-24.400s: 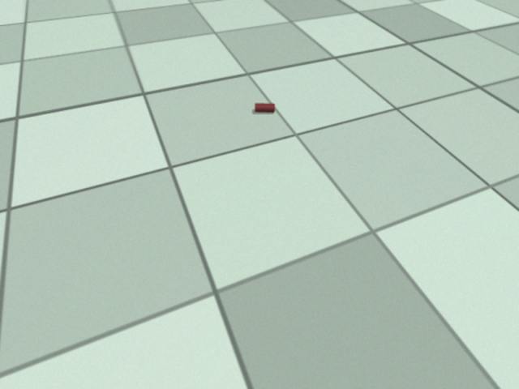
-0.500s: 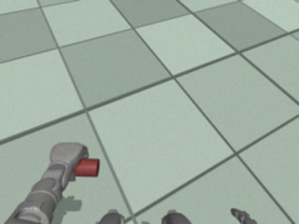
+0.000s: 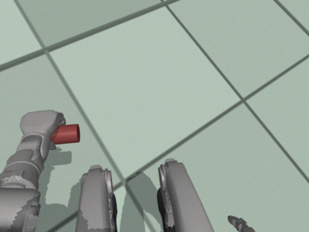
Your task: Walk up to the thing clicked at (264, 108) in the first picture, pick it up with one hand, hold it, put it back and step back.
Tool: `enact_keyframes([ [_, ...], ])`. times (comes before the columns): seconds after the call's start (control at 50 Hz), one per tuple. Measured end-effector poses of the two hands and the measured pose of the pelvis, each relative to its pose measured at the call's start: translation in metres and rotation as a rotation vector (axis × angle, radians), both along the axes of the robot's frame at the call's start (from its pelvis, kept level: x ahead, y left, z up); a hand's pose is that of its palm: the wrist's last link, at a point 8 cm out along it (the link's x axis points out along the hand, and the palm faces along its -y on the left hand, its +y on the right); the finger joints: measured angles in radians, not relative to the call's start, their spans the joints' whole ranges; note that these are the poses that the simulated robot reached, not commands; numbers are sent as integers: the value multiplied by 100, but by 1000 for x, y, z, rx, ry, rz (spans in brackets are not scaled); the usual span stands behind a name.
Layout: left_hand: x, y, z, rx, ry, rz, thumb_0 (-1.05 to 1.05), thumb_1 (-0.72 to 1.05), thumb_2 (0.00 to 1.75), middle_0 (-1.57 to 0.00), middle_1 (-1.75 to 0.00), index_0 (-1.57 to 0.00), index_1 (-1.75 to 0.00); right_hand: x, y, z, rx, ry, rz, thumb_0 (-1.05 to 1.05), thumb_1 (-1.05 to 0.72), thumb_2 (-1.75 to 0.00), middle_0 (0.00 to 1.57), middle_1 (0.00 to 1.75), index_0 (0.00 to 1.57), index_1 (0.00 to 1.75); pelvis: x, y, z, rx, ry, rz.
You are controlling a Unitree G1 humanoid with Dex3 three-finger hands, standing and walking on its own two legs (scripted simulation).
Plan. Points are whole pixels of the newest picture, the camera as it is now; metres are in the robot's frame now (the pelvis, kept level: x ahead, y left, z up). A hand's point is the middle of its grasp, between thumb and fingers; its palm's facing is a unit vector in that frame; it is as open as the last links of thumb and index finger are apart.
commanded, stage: crouch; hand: left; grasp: from above
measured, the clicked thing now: (55, 135) +0.41 +0.24 -0.19
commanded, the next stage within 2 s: lower in 0.94 s
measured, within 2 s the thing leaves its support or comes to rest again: neither
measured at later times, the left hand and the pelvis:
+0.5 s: hand (57, 135) +0.43 +0.26 -0.28, palm faces -0.46 -0.04 -0.89, open 8.3 cm; pelvis +0.00 -0.01 -0.10, yaw -3 degrees
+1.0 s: hand (63, 137) +0.43 +0.26 -0.34, palm faces -0.47 -0.04 -0.88, open 8.2 cm; pelvis -0.01 -0.01 -0.16, yaw -5 degrees
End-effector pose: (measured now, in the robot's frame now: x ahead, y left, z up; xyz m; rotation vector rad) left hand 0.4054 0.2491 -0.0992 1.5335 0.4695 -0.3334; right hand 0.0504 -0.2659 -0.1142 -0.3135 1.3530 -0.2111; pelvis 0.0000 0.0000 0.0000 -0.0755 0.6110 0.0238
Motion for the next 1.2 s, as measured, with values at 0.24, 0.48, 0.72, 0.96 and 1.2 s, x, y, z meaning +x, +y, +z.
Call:
enact_keyframes([
  [0.24,16,9,-77,-15,-34,-12,-1,25,22,-91,-19,-93,-20,16,-10,-51,-10,17,85,0,-89,-90,20,30,20,30,0,-5,-60,-25,44,-11],
  [0.48,29,15,-120,-15,-36,6,0,27,19,-89,-20,-93,-20,3,-16,-85,4,63,95,0,-89,-90,20,30,20,30,-3,-6,-99,-36,36,-31],
  [0.72,30,14,-158,-25,-17,2,0,29,16,-88,-23,-92,-22,-26,-14,-116,20,122,62,0,-90,-90,20,30,20,30,-9,-7,-132,-36,16,-48],
  [0.96,34,13,-181,-21,-26,12,0,28,15,-88,-24,-93,-22,-28,-17,-142,19,115,84,0,-90,-90,20,30,20,30,-12,-10,-158,-33,-7,-58],
  [1.2,39,16,-201,-19,1,24,0,28,14,-90,-21,-94,-20,-22,-19,-156,13,120,114,0,-90,-90,20,30,20,30,-11,-10,-174,-41,-23,-68],
])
